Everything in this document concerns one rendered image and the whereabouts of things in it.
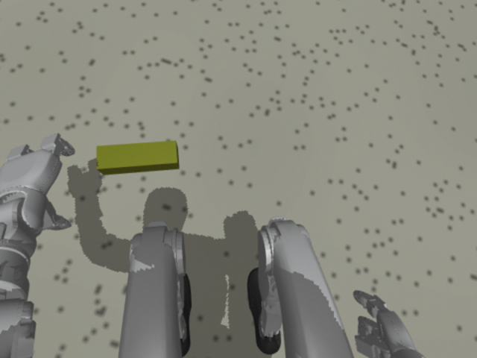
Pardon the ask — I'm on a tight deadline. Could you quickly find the carton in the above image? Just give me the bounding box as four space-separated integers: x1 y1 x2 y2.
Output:
96 140 180 175

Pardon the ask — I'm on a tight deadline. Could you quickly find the left robot hand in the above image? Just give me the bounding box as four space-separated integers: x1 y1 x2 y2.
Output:
0 133 75 230

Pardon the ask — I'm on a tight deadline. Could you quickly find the right robot foot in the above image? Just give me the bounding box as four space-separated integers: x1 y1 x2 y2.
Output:
247 268 281 354

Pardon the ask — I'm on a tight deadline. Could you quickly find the left robot arm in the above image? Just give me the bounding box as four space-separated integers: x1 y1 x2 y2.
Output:
0 187 47 358

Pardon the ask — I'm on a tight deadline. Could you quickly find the right robot hand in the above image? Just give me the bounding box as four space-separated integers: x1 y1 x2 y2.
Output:
353 290 416 358

